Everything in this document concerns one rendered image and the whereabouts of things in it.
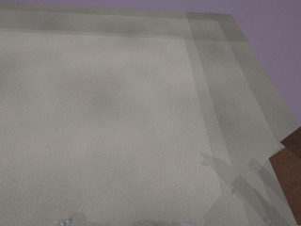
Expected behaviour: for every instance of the cupboard door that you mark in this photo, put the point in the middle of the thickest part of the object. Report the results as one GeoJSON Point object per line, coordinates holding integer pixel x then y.
{"type": "Point", "coordinates": [293, 142]}

